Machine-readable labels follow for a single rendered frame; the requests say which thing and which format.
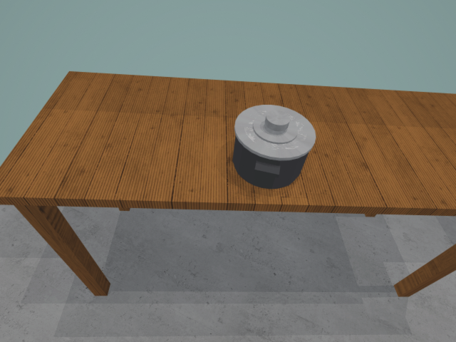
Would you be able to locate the table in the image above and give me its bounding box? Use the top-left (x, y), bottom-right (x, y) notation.
top-left (0, 71), bottom-right (456, 297)

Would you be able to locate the lid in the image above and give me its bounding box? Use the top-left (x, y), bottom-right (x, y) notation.
top-left (234, 105), bottom-right (316, 161)

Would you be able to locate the knob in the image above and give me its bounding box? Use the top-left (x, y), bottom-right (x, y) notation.
top-left (265, 110), bottom-right (290, 131)

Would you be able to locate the pot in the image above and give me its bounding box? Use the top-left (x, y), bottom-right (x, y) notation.
top-left (232, 137), bottom-right (309, 189)

